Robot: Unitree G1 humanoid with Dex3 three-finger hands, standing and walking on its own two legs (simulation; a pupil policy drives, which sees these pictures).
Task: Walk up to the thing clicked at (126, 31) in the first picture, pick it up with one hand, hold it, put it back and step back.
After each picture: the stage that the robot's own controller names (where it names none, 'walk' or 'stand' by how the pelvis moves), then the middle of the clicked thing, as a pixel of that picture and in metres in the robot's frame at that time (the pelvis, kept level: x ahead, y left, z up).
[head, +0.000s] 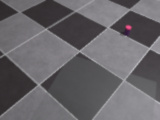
stand; (127, 30) +1.56 -0.55 -0.72
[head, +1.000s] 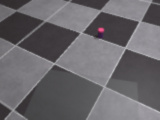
walk; (100, 33) +1.50 -0.10 -0.70
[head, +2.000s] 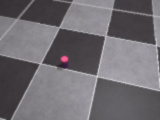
walk; (64, 62) +0.95 +0.20 -0.71
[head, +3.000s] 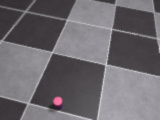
walk; (58, 103) +0.54 +0.15 -0.71
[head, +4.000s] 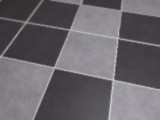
stand; out of the picture +0.34 +0.15 -0.70
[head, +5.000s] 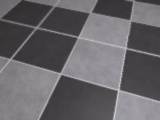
stand; out of the picture +0.33 +0.14 -0.72
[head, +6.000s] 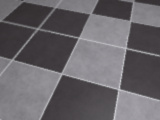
stand; out of the picture +0.35 +0.14 -0.73
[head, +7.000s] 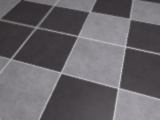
stand; out of the picture +0.34 +0.14 -0.72
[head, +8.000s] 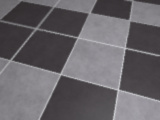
stand; out of the picture +0.33 +0.14 -0.73
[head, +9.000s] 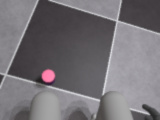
go down; (48, 77) +0.40 +0.14 -0.44
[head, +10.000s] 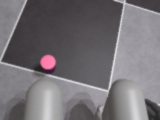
go down; (48, 65) +0.43 +0.14 -0.33
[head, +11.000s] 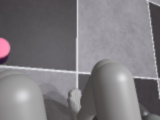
close in; out of the picture +0.42 +0.18 -0.23
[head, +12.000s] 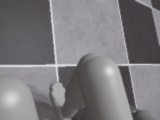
close; out of the picture +0.43 +0.20 -0.23
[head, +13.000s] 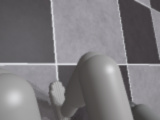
lift; out of the picture +0.43 +0.20 -0.23
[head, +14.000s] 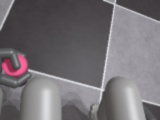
lift; (17, 72) +0.33 +0.22 -0.11
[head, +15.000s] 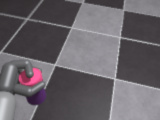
hold; (33, 87) +0.32 +0.17 +0.03
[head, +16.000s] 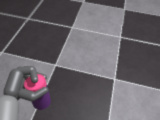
hold; (38, 92) +0.31 +0.17 -0.01
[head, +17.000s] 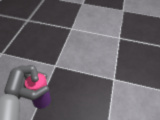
hold; (38, 91) +0.31 +0.17 -0.01
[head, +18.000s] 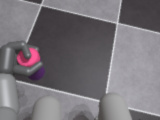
crouch; (32, 65) +0.39 +0.17 -0.09
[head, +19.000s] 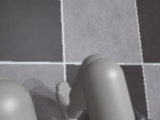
lower; out of the picture +0.44 +0.23 -0.23
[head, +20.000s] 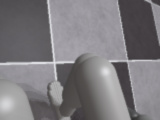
lower; out of the picture +0.44 +0.25 -0.23
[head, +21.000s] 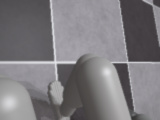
lower; out of the picture +0.44 +0.24 -0.24
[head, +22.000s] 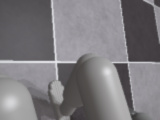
lower; out of the picture +0.44 +0.24 -0.24
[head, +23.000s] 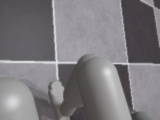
loosen; out of the picture +0.43 +0.23 -0.24
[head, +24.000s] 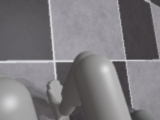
withdraw; out of the picture +0.43 +0.21 -0.24
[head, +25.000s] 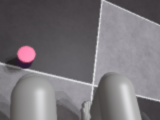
stand; (25, 58) +0.43 +0.18 -0.27
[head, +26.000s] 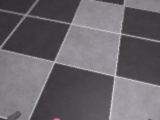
stand; out of the picture +0.36 +0.15 -0.64
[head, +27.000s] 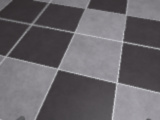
stand; out of the picture +0.37 +0.16 -0.67
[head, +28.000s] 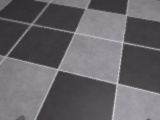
stand; out of the picture +0.36 +0.15 -0.67
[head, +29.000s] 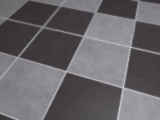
stand; out of the picture +0.38 +0.14 -0.72
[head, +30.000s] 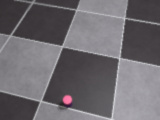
walk; (67, 101) +0.47 +0.13 -0.70
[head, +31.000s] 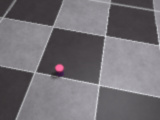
walk; (59, 71) +0.74 +0.17 -0.70
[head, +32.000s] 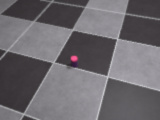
stand; (74, 61) +1.03 +0.16 -0.70
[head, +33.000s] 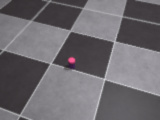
stand; (71, 63) +1.02 +0.13 -0.72
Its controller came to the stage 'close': yes
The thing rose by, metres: 0.71
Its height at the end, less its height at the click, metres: +0.00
